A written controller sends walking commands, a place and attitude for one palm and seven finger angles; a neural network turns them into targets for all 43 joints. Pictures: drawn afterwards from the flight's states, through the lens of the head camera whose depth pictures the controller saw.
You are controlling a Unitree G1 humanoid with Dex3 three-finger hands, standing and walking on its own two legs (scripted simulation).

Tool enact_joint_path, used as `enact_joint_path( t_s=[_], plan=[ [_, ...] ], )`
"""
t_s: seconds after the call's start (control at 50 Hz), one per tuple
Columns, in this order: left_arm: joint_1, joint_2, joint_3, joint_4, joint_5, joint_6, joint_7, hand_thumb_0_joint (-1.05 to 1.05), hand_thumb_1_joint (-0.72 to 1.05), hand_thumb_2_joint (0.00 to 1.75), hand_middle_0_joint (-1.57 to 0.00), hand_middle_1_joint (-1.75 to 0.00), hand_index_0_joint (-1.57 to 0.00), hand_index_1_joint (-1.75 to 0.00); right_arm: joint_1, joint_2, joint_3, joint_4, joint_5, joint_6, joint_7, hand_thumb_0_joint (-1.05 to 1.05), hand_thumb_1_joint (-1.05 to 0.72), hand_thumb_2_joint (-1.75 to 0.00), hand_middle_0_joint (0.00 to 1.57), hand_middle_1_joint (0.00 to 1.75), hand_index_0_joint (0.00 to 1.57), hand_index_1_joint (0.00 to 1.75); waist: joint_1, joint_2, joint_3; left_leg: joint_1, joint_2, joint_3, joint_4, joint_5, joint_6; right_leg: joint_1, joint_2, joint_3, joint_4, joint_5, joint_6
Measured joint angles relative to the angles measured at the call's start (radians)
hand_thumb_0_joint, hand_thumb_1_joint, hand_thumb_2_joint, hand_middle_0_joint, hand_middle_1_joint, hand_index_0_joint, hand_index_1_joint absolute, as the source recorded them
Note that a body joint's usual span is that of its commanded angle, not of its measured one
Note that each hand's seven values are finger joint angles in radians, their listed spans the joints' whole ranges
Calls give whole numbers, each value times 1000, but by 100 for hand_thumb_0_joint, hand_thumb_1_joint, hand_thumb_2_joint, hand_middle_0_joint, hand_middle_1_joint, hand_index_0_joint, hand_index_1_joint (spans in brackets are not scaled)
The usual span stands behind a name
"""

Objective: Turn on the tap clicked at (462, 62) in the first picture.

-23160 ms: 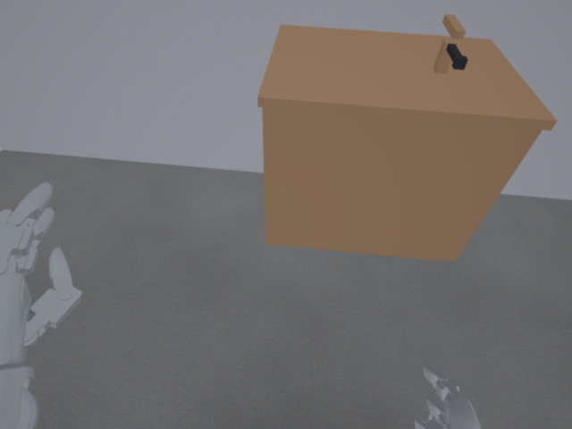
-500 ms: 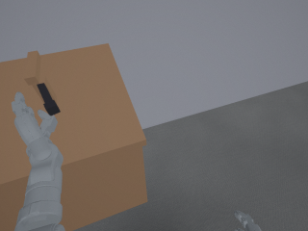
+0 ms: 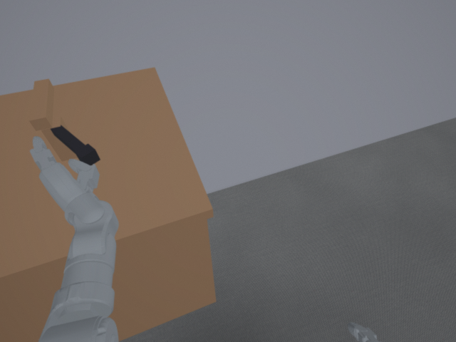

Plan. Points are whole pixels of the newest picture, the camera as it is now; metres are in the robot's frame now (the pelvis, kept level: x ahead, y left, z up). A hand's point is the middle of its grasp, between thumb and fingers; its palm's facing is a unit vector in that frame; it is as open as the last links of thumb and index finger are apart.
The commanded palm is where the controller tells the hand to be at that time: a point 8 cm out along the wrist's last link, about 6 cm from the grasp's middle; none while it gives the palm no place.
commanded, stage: push the lever round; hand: left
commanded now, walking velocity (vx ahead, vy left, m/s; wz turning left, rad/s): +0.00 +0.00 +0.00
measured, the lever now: (87, 155) +0.42 +0.28 +0.10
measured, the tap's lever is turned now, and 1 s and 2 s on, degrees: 29 55 75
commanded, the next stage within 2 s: lift the hand up off the lever in 1.36 s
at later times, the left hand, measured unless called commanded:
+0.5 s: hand (111, 160) +0.41 +0.24 +0.10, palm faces +0.81 -0.58 -0.06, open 7.8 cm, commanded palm +0.36 +0.25 +0.10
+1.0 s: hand (123, 147) +0.45 +0.22 +0.10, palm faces +0.86 -0.51 -0.09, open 7.7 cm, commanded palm +0.40 +0.24 +0.10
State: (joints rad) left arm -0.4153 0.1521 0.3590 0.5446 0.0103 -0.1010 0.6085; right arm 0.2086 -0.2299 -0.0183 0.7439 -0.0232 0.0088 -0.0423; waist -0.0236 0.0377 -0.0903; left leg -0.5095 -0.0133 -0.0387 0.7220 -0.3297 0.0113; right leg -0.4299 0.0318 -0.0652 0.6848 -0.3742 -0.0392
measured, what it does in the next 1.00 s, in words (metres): stands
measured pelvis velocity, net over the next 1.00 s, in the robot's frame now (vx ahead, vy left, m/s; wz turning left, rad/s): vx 0.00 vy -0.01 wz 0.02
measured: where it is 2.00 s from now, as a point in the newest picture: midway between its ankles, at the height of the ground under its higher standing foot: outside the picture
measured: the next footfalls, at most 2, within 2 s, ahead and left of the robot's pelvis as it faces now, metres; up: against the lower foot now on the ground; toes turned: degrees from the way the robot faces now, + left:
none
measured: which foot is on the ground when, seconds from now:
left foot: down 0.00-1.00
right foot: down 0.00-1.00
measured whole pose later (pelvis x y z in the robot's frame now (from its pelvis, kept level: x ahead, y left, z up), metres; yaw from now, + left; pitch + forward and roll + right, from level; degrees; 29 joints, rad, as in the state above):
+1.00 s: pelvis +0.00 -0.01 -0.01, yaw +1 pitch +11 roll -1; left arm -0.76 0.12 0.46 0.89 0.11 -0.08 0.90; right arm 0.26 -0.22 -0.04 0.80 -0.09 0.04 0.05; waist -0.08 0.04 -0.13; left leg -0.63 -0.01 -0.06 0.78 -0.35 0.00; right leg -0.54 0.03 -0.09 0.75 -0.40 -0.05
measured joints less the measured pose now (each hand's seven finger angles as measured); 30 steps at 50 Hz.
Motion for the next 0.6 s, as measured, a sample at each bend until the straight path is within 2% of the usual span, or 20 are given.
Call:
enact_joint_path(
  t_s=[0.22, 0.4, 0.6],
  plan=[
    [-103, -33, -6, 90, 33, 12, 88, 0, 92, 92, -15, -15, -15, -15, -15, 12, -2, 13, -18, 11, 16, 1, -91, -90, 20, 30, 20, 30, -6, -1, -9, -24, -4, -5, 10, -2, 0, -22, -3, -6, 10, -4, 0],
    [-108, -63, -1, 93, 45, 22, 143, 2, 92, 91, -15, -15, -15, -15, 2, 19, -9, 15, -29, 30, 44, 1, -91, -90, 20, 30, 20, 30, -8, 4, -23, -22, -2, -2, 15, -11, -1, -21, -2, -2, 15, -12, 0],
    [-180, -65, 21, 160, 64, 27, 198, 2, 91, 91, -15, -15, -15, -15, -5, 17, -13, 34, -42, 28, 52, 1, -91, -90, 20, 30, 20, 30, -18, 3, -21, -44, -2, -14, 27, -10, -5, -39, -1, -15, 25, -14, -4]
  ],
)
